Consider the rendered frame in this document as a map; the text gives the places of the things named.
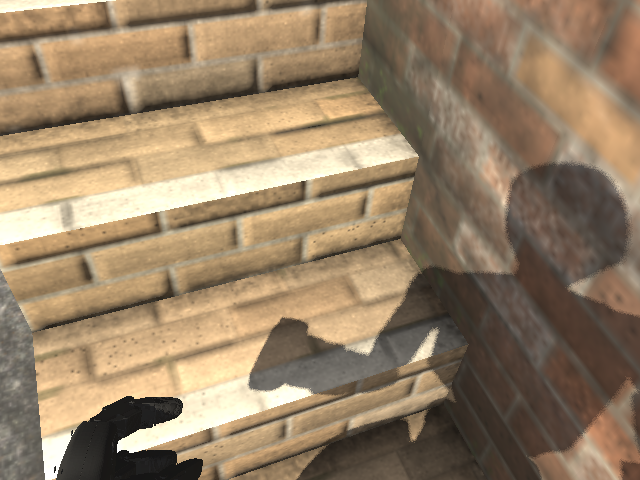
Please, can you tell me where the left robot hand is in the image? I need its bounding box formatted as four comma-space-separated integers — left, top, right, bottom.
54, 396, 203, 480

